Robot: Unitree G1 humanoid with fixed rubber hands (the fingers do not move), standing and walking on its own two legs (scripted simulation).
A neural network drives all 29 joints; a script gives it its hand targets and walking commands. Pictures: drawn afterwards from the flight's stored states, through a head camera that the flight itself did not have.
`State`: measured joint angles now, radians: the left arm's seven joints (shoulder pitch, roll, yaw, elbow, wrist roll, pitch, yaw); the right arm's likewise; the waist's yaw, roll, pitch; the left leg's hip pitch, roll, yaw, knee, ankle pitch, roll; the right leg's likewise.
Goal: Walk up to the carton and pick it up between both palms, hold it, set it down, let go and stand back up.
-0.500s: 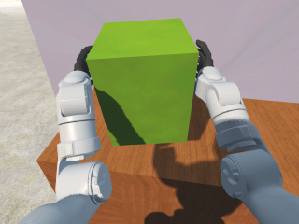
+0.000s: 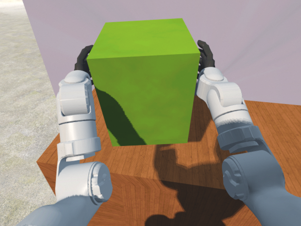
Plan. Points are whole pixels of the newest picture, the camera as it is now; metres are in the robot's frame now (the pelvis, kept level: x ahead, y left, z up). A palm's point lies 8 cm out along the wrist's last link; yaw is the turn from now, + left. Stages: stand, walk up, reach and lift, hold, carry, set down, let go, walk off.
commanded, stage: hold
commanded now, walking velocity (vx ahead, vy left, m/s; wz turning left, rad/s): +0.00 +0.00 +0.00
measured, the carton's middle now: (146, 83) +0.39 +0.01 +0.24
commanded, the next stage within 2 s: none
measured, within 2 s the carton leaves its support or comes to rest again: neither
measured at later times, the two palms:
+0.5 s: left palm (82, 78) +0.36 +0.16 +0.28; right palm (204, 73) +0.36 -0.14 +0.28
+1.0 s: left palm (82, 78) +0.36 +0.16 +0.28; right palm (205, 73) +0.36 -0.14 +0.28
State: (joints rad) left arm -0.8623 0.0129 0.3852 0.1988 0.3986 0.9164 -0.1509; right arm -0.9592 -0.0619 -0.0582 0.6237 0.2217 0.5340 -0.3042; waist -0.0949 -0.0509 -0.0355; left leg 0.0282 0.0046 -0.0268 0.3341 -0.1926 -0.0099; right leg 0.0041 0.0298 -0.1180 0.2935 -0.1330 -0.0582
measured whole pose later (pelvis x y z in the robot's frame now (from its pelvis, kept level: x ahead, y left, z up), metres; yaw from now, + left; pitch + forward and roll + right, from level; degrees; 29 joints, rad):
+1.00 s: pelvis +0.00 +0.00 +0.00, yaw +0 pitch -10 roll +0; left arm -0.84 0.00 0.38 0.17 0.41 0.92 -0.15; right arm -0.95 -0.06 -0.06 0.61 0.23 0.54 -0.30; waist -0.09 -0.06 -0.04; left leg 0.03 0.00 -0.02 0.33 -0.19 -0.01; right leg 0.01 0.03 -0.10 0.30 -0.13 -0.06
